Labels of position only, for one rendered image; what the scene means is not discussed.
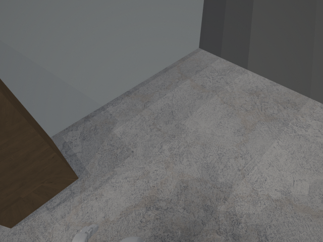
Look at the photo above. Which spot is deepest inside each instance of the cabinet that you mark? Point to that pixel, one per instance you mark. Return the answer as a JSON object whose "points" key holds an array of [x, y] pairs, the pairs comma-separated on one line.
{"points": [[32, 168]]}

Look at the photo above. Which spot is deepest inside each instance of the robot left hand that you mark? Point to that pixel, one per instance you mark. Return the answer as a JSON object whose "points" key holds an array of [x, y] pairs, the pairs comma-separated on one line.
{"points": [[85, 233]]}

